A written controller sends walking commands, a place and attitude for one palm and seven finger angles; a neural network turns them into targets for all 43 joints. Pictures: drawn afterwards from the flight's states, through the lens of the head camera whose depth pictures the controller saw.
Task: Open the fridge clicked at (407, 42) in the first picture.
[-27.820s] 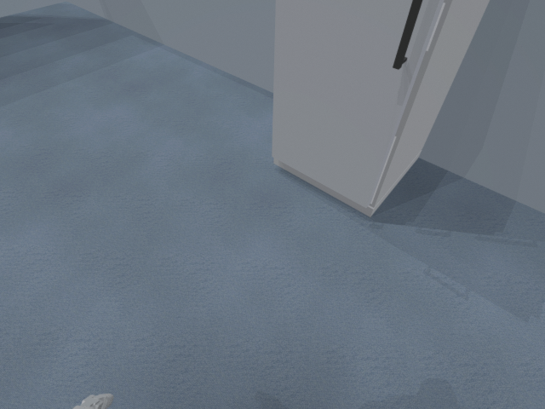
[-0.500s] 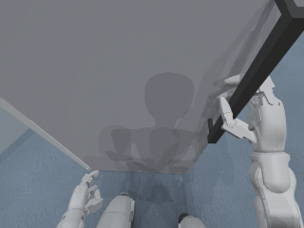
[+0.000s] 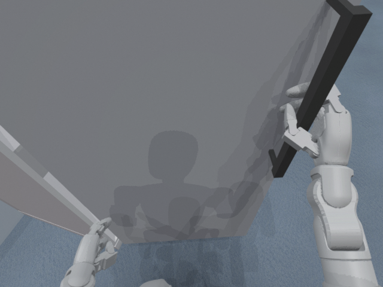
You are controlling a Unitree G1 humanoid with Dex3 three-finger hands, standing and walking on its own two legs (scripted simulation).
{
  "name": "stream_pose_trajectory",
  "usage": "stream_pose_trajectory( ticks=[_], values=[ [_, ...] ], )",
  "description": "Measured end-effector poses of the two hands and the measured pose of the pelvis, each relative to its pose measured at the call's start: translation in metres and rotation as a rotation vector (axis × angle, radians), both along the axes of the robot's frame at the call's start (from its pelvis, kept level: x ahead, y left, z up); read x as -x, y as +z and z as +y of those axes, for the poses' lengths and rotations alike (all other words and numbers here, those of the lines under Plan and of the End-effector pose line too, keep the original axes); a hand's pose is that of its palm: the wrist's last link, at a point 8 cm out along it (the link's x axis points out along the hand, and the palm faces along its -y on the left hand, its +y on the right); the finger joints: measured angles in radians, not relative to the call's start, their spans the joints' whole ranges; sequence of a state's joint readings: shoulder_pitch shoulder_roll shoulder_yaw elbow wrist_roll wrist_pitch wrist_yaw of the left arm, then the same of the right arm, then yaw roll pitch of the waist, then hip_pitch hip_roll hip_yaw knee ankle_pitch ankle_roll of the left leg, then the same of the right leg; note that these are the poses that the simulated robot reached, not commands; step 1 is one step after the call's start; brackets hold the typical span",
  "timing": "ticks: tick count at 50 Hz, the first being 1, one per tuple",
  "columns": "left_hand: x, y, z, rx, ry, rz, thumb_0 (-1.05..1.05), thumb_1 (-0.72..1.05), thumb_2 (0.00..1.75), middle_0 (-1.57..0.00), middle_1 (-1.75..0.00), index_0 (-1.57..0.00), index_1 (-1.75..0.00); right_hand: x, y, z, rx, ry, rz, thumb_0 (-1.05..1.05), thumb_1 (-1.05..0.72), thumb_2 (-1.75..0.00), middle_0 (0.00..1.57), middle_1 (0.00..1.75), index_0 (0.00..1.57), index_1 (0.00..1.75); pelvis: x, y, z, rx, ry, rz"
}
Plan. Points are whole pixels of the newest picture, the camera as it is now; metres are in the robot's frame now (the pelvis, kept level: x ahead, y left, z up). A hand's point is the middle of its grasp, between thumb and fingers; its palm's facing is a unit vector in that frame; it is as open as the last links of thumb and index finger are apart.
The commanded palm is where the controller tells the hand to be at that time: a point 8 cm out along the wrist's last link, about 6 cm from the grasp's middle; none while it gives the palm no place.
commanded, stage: stop walking and hold the door back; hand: right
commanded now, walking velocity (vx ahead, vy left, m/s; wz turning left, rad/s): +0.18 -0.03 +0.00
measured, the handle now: (298, 111) +0.37 -0.17 +0.19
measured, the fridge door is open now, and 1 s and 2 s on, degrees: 68 65 64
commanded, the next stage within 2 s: loosen the grip on the handle in 0.88 s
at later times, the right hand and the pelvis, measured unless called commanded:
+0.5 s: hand (284, 110) +0.38 -0.15 +0.18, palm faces +0.15 +0.97 -0.17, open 5.4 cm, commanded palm +0.34 -0.20 +0.17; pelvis -0.05 +0.01 +0.00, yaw -2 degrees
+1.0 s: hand (286, 116) +0.37 -0.15 +0.18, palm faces +0.10 +0.98 -0.19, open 5.4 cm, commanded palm +0.33 -0.20 +0.18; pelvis -0.04 +0.00 +0.00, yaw +3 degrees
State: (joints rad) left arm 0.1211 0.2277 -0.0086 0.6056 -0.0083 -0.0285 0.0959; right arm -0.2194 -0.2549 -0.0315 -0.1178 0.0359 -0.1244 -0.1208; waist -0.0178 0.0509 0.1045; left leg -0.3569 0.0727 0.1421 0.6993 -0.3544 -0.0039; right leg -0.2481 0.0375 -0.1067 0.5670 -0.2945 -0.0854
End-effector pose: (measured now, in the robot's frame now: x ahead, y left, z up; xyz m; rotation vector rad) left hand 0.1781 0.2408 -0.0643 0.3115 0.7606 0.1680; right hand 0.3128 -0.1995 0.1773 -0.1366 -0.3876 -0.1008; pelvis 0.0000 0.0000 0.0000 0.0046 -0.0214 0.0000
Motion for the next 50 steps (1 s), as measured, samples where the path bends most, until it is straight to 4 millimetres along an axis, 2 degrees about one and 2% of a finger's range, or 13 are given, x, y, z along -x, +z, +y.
stream_pose_trajectory(
  ticks=[6,11,13,16,21,24,26,29,34,40,50],
  values=[
    [0.016,0.000,-0.031,0.121,-0.072,-0.019,0.01,0.90,0.90,-0.20,-0.30,-0.20,-0.30,-0.002,0.009,0.003,0.015,-0.037,0.120,-0.01,-0.69,-0.83,0.45,1.40,0.42,1.40,0.025,0.012,0.008,-0.049,-0.035,-0.010],
    [0.043,-0.015,-0.035,0.163,-0.108,0.029,0.01,0.90,0.90,-0.20,-0.30,-0.20,-0.30,-0.003,0.011,0.006,0.005,-0.086,0.160,-0.01,-0.71,-0.82,0.45,1.40,0.40,1.40,0.039,0.009,0.026,-0.037,-0.031,0.000],
    [0.053,-0.027,-0.026,0.164,-0.106,0.045,0.01,0.90,0.90,-0.20,-0.30,-0.20,-0.30,-0.004,0.011,0.007,0.023,-0.106,0.154,-0.02,-0.70,-0.82,0.46,1.40,0.39,1.40,0.043,0.001,0.033,-0.013,-0.025,0.011],
    [0.073,-0.039,-0.004,0.142,-0.053,0.093,0.01,0.90,0.90,-0.21,-0.30,-0.20,-0.30,-0.009,0.012,0.006,0.045,-0.115,0.173,-0.04,-0.69,-0.82,0.46,1.40,0.40,1.40,0.049,0.000,0.033,-0.022,-0.030,-0.004],
    [0.113,-0.040,0.036,0.045,0.053,0.179,0.01,0.90,0.90,-0.20,-0.30,-0.20,-0.30,-0.024,0.013,0.004,0.055,-0.089,0.198,-0.06,-0.69,-0.80,0.46,1.40,0.42,1.40,0.050,0.004,0.026,0.011,-0.034,-0.019],
    [0.131,-0.037,0.055,-0.016,0.123,0.186,0.01,0.90,0.90,-0.20,-0.30,-0.20,-0.30,-0.034,0.011,0.004,0.044,-0.058,0.178,-0.05,-0.69,-0.80,0.46,1.40,0.43,1.40,0.048,-0.001,0.015,0.007,-0.031,-0.022],
    [0.140,-0.036,0.061,-0.033,0.178,0.178,0.01,0.90,0.90,-0.20,-0.30,-0.20,-0.30,-0.038,0.009,0.004,0.023,-0.040,0.154,-0.04,-0.70,-0.80,0.46,1.40,0.42,1.40,0.048,-0.005,0.009,0.008,-0.019,-0.025],
    [0.148,-0.032,0.056,-0.015,0.221,0.165,0.01,0.90,0.90,-0.20,-0.30,-0.19,-0.30,-0.037,0.007,0.005,0.000,-0.031,0.130,-0.04,-0.72,-0.81,0.45,1.40,0.40,1.40,0.047,-0.003,0.007,0.002,0.012,-0.015],
    [0.146,-0.039,0.033,0.055,0.175,0.164,0.01,0.90,0.90,-0.20,-0.30,-0.19,-0.30,-0.029,0.006,0.005,0.015,-0.046,0.106,-0.04,-0.72,-0.80,0.46,1.40,0.36,1.40,0.047,-0.002,0.013,-0.007,0.023,-0.006],
    [0.127,-0.045,0.008,0.096,0.116,0.175,0.01,0.90,0.90,-0.20,-0.30,-0.20,-0.30,-0.025,0.006,0.002,0.045,-0.031,0.115,-0.06,-0.70,-0.80,0.46,1.40,0.38,1.40,0.043,0.000,0.008,-0.013,0.021,-0.007],
    [0.086,-0.019,-0.009,0.109,0.091,0.026,0.01,0.90,0.90,-0.20,-0.30,-0.20,-0.30,-0.028,0.008,0.000,0.068,0.001,0.122,-0.07,-0.69,-0.80,0.46,1.40,0.41,1.40,0.044,0.004,-0.001,-0.007,0.049,0.002]
  ],
)
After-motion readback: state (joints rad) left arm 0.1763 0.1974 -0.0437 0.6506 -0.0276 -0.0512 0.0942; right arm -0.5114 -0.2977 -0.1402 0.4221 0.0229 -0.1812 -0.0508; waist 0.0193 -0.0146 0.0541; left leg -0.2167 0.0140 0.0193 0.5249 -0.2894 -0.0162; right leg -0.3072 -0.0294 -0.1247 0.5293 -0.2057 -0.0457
